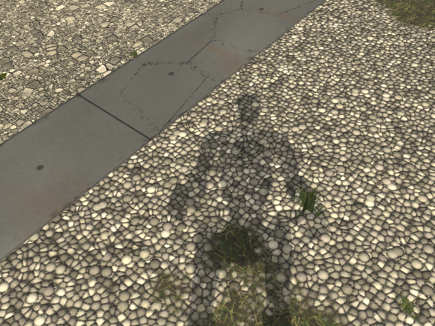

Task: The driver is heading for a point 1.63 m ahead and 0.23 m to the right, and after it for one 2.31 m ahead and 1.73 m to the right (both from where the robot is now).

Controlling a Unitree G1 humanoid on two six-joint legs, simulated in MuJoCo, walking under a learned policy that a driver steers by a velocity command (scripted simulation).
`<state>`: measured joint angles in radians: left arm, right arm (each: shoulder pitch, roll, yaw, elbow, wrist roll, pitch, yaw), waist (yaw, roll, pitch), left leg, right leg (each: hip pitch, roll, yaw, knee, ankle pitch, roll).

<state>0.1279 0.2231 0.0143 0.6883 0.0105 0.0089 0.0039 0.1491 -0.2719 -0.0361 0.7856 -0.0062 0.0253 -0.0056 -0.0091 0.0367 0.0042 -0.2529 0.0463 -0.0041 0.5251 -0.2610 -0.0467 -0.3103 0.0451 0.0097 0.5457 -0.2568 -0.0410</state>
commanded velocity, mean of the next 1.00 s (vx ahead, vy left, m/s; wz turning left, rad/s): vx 0.00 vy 0.00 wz -0.02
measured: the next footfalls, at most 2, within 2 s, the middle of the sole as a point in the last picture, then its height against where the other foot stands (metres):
left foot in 1.88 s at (193, 301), level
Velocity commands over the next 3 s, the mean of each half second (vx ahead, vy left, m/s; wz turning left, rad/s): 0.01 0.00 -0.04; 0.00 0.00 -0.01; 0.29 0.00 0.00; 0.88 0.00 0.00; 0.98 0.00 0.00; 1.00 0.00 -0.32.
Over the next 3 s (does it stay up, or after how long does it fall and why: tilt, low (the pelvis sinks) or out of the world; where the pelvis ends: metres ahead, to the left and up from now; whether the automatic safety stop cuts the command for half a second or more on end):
stays up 1.37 0.02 -0.02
